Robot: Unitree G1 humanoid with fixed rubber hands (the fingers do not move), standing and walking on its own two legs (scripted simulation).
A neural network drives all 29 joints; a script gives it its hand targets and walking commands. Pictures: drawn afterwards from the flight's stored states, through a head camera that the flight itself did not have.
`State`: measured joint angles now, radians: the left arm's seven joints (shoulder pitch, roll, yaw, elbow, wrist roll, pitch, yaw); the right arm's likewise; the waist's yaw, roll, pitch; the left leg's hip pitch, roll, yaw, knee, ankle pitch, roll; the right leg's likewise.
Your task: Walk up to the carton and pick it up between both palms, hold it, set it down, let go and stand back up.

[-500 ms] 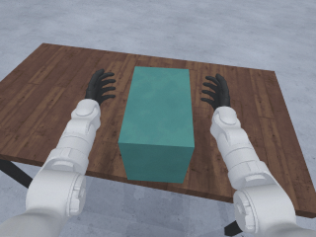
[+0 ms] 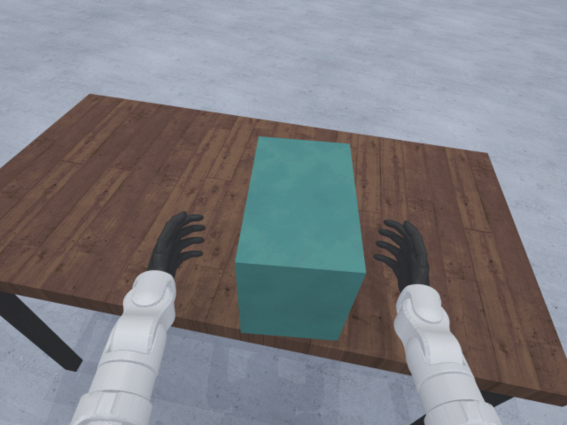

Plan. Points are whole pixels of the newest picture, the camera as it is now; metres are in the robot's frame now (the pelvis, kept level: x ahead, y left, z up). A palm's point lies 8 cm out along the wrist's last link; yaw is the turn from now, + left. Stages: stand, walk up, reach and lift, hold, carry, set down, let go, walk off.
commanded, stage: set down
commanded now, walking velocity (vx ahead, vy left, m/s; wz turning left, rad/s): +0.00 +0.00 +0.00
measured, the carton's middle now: (296, 235) +0.43 +0.00 +0.01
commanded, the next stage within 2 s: let go in 1.48 s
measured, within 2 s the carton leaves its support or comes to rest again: neither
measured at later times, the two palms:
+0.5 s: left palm (159, 320) +0.26 +0.20 +0.00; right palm (426, 338) +0.26 -0.19 +0.01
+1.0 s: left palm (148, 368) +0.21 +0.21 -0.04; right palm (434, 378) +0.21 -0.20 -0.03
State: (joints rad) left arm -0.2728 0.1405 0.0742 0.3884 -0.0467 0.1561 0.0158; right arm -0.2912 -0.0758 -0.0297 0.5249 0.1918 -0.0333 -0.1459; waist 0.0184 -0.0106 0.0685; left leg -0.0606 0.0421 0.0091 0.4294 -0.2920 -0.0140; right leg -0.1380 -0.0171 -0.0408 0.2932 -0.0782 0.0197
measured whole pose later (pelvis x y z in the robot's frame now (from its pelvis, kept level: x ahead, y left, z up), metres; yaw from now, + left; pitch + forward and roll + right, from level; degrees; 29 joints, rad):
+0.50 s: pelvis +0.01 -0.01 +0.00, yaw +0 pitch -4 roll -1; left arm -0.02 0.17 -0.01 0.45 -0.12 -0.09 0.03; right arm 0.04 -0.06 -0.02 0.41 0.11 -0.14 -0.09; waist 0.02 0.00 0.05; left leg -0.05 0.04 0.00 0.41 -0.29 -0.02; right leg -0.16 -0.02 -0.05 0.34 -0.11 0.01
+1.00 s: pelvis +0.02 +0.00 +0.00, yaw -1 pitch -7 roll -2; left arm 0.22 0.16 -0.02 0.32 -0.05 0.08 0.03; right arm 0.20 -0.12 -0.03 0.45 0.05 -0.17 -0.01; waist 0.04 0.02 0.09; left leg 0.06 0.05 0.03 0.37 -0.31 -0.02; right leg -0.07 -0.01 -0.02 0.31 -0.13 0.02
